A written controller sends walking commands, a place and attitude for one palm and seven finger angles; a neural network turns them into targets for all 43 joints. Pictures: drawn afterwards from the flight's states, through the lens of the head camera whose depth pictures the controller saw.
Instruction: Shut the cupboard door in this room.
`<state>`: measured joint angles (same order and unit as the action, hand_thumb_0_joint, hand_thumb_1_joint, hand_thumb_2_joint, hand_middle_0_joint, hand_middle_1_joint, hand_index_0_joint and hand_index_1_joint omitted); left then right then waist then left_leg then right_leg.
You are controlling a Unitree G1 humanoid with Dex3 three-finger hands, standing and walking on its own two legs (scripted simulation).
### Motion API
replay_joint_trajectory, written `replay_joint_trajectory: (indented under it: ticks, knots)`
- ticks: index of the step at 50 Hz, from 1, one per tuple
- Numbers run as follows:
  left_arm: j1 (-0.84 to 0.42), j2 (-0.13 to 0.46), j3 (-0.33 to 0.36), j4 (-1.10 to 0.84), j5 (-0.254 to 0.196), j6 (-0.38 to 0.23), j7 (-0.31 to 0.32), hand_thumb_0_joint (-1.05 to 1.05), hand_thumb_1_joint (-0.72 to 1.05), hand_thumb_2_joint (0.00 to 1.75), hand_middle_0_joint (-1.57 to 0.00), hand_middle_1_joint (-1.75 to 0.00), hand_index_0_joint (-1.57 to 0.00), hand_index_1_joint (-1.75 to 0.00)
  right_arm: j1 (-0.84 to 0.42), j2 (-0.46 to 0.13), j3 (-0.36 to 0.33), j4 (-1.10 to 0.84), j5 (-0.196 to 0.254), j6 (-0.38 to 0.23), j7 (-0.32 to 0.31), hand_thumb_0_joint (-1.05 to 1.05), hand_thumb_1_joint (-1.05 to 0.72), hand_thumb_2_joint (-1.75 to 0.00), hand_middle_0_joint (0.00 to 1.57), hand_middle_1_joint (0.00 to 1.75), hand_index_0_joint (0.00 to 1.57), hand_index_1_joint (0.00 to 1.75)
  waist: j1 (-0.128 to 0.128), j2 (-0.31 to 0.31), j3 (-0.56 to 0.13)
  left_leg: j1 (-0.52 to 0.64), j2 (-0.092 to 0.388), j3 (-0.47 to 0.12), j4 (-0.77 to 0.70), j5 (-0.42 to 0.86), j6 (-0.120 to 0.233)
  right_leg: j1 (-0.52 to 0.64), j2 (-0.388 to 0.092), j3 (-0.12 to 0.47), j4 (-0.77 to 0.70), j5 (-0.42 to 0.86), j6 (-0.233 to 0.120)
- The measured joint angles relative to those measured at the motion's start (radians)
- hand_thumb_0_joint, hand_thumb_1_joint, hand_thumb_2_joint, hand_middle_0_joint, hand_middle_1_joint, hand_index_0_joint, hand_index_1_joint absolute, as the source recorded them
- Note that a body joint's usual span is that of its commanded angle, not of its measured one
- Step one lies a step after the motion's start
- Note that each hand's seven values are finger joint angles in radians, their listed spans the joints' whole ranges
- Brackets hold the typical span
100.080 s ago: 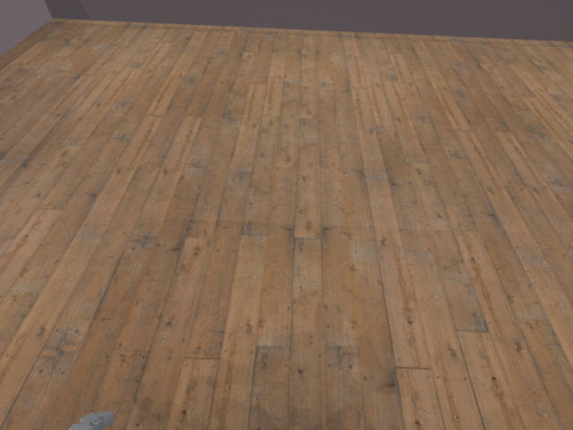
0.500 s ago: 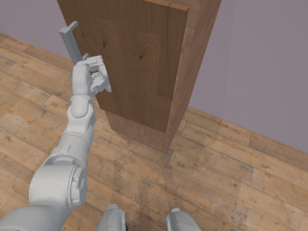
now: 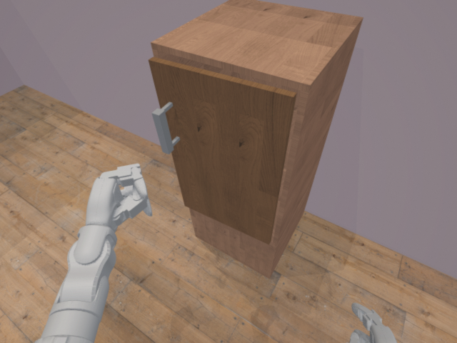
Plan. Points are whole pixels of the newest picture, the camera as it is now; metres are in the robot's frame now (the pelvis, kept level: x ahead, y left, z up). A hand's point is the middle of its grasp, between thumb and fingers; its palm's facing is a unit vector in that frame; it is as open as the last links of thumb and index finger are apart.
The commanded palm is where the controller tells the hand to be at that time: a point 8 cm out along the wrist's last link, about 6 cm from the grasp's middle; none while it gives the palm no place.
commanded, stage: draw the hand back to the body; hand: left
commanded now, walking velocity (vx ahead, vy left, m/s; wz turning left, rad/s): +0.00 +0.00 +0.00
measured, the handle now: (168, 128) +0.64 +0.18 +0.01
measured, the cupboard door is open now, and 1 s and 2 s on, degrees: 3 3 3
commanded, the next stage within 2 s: step back with the hand held close in 1.00 s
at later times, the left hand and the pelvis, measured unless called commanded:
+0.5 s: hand (41, 226) +0.24 +0.25 +0.17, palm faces +0.38 -0.85 -0.36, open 5.1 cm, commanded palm +0.19 +0.29 +0.19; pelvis +0.03 +0.01 +0.03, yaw +1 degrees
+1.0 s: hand (14, 237) +0.21 +0.26 +0.19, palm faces +0.46 -0.80 -0.40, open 7.4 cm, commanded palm +0.16 +0.30 +0.21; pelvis +0.03 -0.01 +0.03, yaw +1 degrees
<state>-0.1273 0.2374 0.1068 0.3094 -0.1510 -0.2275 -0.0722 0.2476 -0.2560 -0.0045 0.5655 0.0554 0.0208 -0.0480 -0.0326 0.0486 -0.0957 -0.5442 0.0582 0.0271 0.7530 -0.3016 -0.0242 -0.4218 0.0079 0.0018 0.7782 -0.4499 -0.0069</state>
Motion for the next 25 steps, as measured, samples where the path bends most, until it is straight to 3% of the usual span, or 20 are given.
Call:
replay_joint_trajectory:
  ticks: [4,10,17,25]
  knots:
    - [0.101,0.014,-0.034,-0.123,0.053,0.077,0.071,0.01,0.89,0.9,-1.15,-1.34,-1.16,-1.34,-0.051,0.012,0.016,-0.01,-0.003,0.012,-0.036,0.01,-0.91,-0.9,0.2,0.3,0.2,0.3,0.024,-0.001,0.025,0.103,-0.01,0.003,-0.094,0.035,0.006,0.105,-0.008,-0.001,-0.1,0.038,0.005]
    - [0.208,0.029,-0.016,-0.269,0.078,0.147,0.126,0.01,0.89,0.9,-1.01,-1.18,-1.01,-1.18,-0.097,0.03,0.045,-0.018,-0.013,-0.003,-0.049,0.01,-0.91,-0.9,0.2,0.3,0.2,0.3,0.053,-0.001,0.055,0.221,-0.02,0.001,-0.202,0.073,0.009,0.232,-0.017,-0.007,-0.223,0.084,0.009]
    - [0.335,0.048,0.041,-0.435,0.083,0.173,0.142,0.01,0.89,0.9,-0.82,-0.98,-0.83,-0.97,-0.1,0.048,0.067,-0.007,-0.03,-0.029,-0.036,0.01,-0.91,-0.9,0.2,0.3,0.2,0.3,0.078,0.004,0.071,0.308,-0.03,0.003,-0.28,0.094,0.011,0.324,-0.025,-0.009,-0.313,0.113,0.013]
    - [0.477,0.081,0.138,-0.576,0.08,0.181,0.15,0.01,0.89,0.9,-0.6,-0.74,-0.61,-0.74,-0.072,0.048,0.064,0.025,-0.041,-0.047,-0.027,0.02,-0.9,-0.9,0.2,0.3,0.21,0.3,0.09,0.016,0.079,0.346,-0.031,0.004,-0.309,0.097,0.009,0.366,-0.026,-0.01,-0.352,0.121,0.012]
